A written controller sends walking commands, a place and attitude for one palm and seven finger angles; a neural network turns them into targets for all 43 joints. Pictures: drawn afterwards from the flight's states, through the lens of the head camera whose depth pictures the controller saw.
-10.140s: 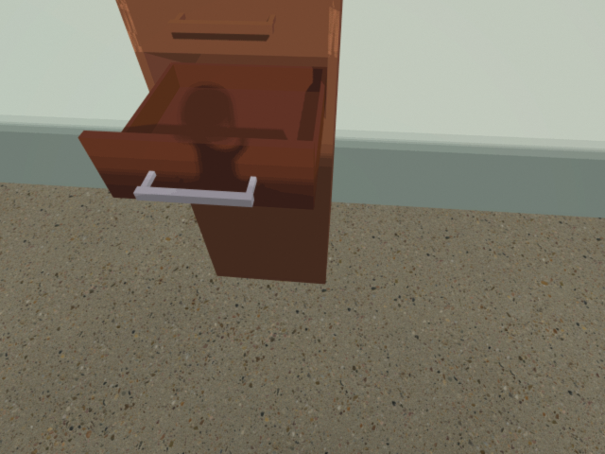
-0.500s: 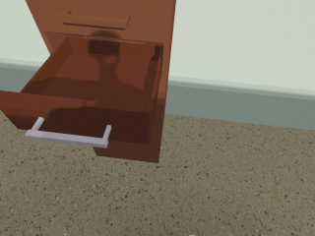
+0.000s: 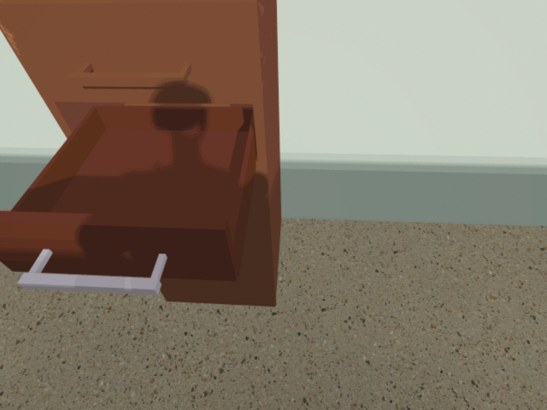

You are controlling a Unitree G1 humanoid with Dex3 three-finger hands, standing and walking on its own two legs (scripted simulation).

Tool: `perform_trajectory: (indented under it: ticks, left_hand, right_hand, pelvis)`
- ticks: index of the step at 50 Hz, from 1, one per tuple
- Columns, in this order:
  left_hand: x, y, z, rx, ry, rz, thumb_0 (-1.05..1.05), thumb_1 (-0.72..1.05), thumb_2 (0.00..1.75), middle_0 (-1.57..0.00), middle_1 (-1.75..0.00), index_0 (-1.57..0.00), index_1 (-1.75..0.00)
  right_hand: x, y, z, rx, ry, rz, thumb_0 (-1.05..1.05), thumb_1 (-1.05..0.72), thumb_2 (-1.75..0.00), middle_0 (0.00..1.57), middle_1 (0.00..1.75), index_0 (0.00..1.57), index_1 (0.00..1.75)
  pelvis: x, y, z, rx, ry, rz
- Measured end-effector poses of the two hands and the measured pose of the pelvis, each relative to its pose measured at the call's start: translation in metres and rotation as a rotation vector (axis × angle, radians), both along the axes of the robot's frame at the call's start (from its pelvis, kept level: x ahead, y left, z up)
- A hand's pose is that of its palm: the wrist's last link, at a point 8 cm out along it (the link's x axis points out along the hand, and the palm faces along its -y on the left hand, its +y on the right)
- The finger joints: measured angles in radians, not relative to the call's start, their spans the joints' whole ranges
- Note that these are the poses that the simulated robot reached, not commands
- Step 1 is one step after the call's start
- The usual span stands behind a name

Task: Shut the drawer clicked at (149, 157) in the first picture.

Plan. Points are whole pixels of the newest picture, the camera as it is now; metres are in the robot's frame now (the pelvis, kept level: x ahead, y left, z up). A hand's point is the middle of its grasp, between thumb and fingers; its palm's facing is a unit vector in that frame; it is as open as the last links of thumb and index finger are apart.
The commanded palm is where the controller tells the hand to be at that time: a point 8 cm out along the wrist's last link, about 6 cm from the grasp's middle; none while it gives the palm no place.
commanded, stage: come to a stop and stand still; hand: left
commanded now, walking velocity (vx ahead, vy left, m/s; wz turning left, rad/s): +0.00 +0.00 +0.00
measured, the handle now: (96, 271) +0.30 +0.28 +0.06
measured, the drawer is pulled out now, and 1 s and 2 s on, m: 0.30 0.30 0.30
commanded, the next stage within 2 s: look again from close up in 1.00 s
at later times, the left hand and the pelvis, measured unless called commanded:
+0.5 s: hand out of the picture +0.02 +0.24 -0.16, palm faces +0.00 -0.97 -0.25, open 7.4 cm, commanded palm none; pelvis -0.01 +0.04 +0.01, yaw -2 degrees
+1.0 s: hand out of the picture -0.03 +0.23 -0.17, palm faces -0.03 -0.98 -0.18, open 7.4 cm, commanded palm none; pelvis -0.02 +0.07 +0.01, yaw -3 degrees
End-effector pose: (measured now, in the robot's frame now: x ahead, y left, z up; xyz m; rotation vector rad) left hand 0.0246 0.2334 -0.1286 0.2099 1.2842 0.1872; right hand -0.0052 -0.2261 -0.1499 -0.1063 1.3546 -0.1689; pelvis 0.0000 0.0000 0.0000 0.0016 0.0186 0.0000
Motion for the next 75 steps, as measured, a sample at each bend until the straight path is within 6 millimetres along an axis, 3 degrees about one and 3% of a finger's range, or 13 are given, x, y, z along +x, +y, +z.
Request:
perform_trajectory:
  ticks: [10,16,22,29,38,45,58,75]
  left_hand:
    - [0.012,0.015,0.0,-0.013,-0.033,0.001,0.0,0.9,0.9,-0.2,-0.3,-0.2,-0.3]
    - [0.008,0.032,0.001,-0.013,-0.019,-0.012,0.0,0.9,0.9,-0.2,-0.3,-0.2,-0.3]
    - [-0.001,0.048,0.002,-0.01,-0.003,-0.019,0.0,0.9,0.9,-0.2,-0.3,-0.2,-0.3]
    - [-0.015,0.058,0.001,-0.015,0.032,-0.023,0.0,0.9,0.9,-0.2,-0.3,-0.2,-0.3]
    - [-0.036,0.058,-0.004,-0.046,0.087,-0.026,0.0,0.9,0.9,-0.2,-0.3,-0.2,-0.3]
    - [-0.048,0.052,-0.008,-0.072,0.119,-0.023,0.0,0.9,0.9,-0.2,-0.3,-0.2,-0.3]
    - [-0.055,0.047,-0.01,-0.087,0.125,-0.023,0.0,0.9,0.9,-0.2,-0.3,-0.2,-0.3]
    - [-0.054,0.045,-0.009,-0.078,0.12,-0.026,0.0,0.9,0.9,-0.2,-0.3,-0.2,-0.3]
  right_hand:
    - [0.044,-0.001,0.012,-0.052,-0.087,0.034,0.0,-0.91,-0.9,0.2,0.3,0.2,0.3]
    - [0.051,0.011,0.019,-0.059,-0.122,0.049,0.0,-0.91,-0.9,0.2,0.3,0.2,0.3]
    - [0.038,0.027,0.018,-0.049,-0.097,0.052,0.0,-0.91,-0.9,0.2,0.3,0.2,0.3]
    - [0.007,0.044,0.015,-0.034,-0.035,0.035,0.0,-0.9,-0.9,0.2,0.3,0.2,0.3]
    - [-0.033,0.066,0.012,-0.012,0.051,-0.004,0.0,-0.91,-0.9,0.2,0.3,0.2,0.3]
    - [-0.052,0.079,0.012,0.0,0.086,-0.029,0.0,-0.91,-0.9,0.2,0.3,0.2,0.3]
    - [-0.055,0.09,0.01,0.017,0.071,-0.05,0.0,-0.91,-0.9,0.2,0.3,0.2,0.3]
    - [-0.052,0.082,0.01,0.012,0.059,-0.054,0.0,-0.91,-0.9,0.2,0.3,0.2,0.3]
  pelvis:
    - [0.001,0.014,0.004,-0.006,-0.032,-0.009]
    - [-0.003,0.026,0.007,-0.004,-0.041,-0.022]
    - [-0.009,0.038,0.008,-0.003,-0.047,-0.029]
    - [-0.015,0.051,0.009,-0.001,-0.054,-0.037]
    - [-0.021,0.064,0.009,0.0,-0.054,-0.047]
    - [-0.024,0.07,0.009,0.002,-0.054,-0.052]
    - [-0.026,0.073,0.009,0.003,-0.052,-0.062]
    - [-0.027,0.068,0.009,0.004,-0.047,-0.068]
